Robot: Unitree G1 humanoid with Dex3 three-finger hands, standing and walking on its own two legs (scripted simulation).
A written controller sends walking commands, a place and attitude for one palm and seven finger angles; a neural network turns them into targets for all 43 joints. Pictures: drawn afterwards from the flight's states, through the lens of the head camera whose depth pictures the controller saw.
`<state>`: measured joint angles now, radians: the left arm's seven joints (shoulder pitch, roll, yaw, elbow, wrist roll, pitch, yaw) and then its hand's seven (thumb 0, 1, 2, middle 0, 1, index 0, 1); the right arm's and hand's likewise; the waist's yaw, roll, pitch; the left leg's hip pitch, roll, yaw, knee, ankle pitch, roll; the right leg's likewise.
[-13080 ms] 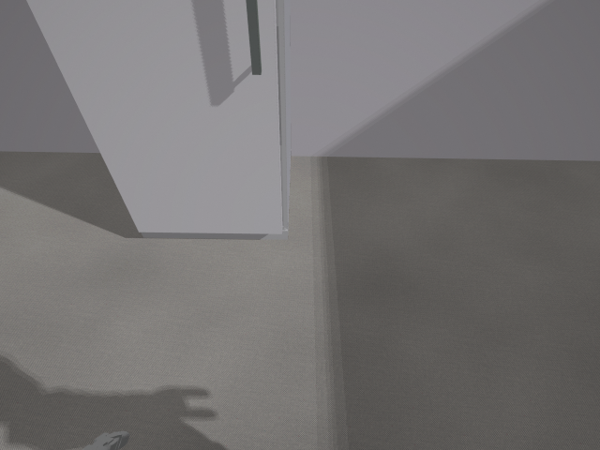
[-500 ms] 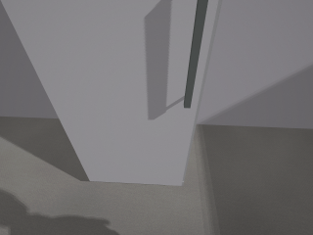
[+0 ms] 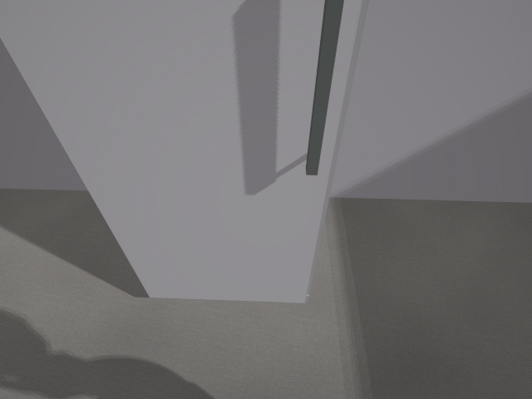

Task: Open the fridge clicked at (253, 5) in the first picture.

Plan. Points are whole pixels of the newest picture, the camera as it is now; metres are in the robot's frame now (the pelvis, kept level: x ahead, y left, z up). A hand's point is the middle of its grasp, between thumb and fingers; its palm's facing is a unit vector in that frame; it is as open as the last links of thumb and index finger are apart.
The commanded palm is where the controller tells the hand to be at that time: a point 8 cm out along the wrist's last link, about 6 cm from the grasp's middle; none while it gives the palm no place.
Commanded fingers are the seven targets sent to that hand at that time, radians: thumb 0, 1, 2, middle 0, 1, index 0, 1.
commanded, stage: look again from close up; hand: right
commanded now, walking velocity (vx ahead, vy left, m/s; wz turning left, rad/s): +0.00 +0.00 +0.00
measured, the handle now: (322, 72) +0.57 -0.06 +0.23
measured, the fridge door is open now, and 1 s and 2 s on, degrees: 0 0 0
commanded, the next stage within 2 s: none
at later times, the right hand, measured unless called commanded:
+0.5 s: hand out of the picture +0.07 -0.21 -0.16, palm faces -0.05 +0.95 -0.30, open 7.4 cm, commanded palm none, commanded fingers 0.00 -0.90 -0.90 0.20 0.30 0.20 0.30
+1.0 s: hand out of the picture +0.09 -0.21 -0.16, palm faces -0.05 +0.95 -0.31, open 7.4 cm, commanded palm none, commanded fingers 0.00 -0.90 -0.90 0.20 0.30 0.20 0.30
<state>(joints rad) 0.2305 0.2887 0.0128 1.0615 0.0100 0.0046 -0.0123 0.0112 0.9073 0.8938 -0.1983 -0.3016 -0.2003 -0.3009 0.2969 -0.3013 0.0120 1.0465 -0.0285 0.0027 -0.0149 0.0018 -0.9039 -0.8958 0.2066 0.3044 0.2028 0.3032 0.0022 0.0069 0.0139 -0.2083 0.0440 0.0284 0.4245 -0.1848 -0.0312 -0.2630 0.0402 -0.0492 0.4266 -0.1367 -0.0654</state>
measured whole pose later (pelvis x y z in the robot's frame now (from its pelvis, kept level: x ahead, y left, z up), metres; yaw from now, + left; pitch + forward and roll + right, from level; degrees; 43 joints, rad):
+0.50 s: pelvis +0.02 +0.01 +0.01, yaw +0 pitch -2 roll +0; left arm 0.15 0.30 0.01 1.09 0.01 -0.01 -0.01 0.01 0.91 0.89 -0.20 -0.30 -0.20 -0.30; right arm 0.22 -0.30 0.02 1.06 -0.02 -0.01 -0.02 0.00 -0.90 -0.90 0.21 0.30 0.20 0.30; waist 0.01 0.00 0.03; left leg -0.15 0.03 0.03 0.37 -0.19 -0.02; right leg -0.20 0.03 -0.04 0.37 -0.14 -0.05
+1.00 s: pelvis +0.04 +0.02 +0.01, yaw +0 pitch -2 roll +0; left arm 0.15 0.30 -0.01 1.11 0.01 -0.01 -0.01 0.01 0.91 0.89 -0.20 -0.30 -0.20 -0.30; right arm 0.19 -0.30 0.02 1.08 -0.02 -0.01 -0.02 0.00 -0.90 -0.90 0.21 0.30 0.20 0.30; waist 0.01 0.00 0.03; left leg -0.11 0.02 0.04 0.33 -0.19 -0.01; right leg -0.16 0.02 -0.04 0.34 -0.14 -0.03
